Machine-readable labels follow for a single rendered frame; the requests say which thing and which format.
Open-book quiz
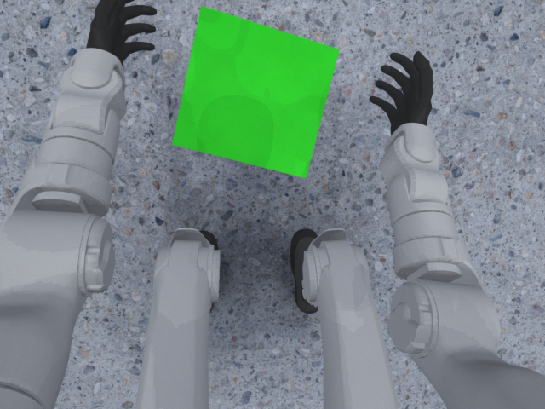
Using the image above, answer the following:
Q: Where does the right robot thigh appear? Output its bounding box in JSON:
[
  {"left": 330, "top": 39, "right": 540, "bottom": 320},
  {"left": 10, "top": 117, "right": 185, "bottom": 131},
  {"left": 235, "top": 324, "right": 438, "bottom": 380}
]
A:
[{"left": 303, "top": 239, "right": 399, "bottom": 409}]

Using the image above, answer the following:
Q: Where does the right robot hand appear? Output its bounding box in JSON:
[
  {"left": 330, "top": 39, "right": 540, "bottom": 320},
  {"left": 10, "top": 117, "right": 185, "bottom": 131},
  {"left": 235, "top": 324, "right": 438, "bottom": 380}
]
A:
[{"left": 369, "top": 51, "right": 433, "bottom": 135}]

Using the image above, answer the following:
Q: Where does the robot right forearm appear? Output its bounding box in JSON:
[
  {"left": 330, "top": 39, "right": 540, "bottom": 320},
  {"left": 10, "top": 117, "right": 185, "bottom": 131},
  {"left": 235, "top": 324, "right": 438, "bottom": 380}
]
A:
[{"left": 379, "top": 123, "right": 500, "bottom": 347}]

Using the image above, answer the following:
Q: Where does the carton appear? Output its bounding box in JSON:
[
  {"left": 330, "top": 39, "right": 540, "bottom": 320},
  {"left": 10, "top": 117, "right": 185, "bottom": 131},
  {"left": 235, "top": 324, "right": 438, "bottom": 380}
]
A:
[{"left": 172, "top": 6, "right": 340, "bottom": 178}]

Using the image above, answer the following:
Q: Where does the robot left forearm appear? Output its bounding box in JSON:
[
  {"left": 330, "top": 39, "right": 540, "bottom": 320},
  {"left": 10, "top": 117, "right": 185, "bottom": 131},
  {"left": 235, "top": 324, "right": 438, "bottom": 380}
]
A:
[{"left": 0, "top": 48, "right": 127, "bottom": 233}]

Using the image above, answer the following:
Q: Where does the robot right upper arm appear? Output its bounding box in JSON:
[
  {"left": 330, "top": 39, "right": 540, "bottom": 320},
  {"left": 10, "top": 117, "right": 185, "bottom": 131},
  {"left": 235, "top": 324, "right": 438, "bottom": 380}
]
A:
[{"left": 387, "top": 279, "right": 545, "bottom": 409}]

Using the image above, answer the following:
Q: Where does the robot left upper arm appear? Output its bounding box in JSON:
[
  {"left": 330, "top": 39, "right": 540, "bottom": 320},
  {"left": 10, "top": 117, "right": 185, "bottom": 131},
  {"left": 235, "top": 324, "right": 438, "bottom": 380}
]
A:
[{"left": 0, "top": 210, "right": 115, "bottom": 409}]

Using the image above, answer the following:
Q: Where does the right robot foot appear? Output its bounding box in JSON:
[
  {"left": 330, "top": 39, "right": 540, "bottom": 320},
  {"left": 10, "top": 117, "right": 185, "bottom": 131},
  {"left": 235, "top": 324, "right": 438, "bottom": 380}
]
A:
[{"left": 290, "top": 229, "right": 318, "bottom": 314}]

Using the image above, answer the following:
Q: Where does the left robot hand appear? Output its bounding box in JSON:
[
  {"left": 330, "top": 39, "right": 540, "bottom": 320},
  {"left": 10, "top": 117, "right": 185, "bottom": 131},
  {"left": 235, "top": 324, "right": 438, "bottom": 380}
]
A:
[{"left": 86, "top": 0, "right": 157, "bottom": 65}]

